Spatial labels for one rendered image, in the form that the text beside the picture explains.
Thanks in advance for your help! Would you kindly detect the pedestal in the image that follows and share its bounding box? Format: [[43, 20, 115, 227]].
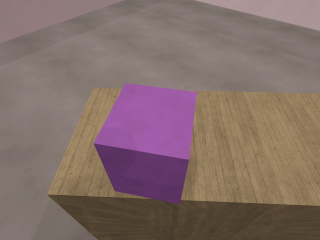
[[47, 88, 320, 240]]

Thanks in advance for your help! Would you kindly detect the carton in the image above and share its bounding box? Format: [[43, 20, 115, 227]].
[[93, 83, 197, 205]]

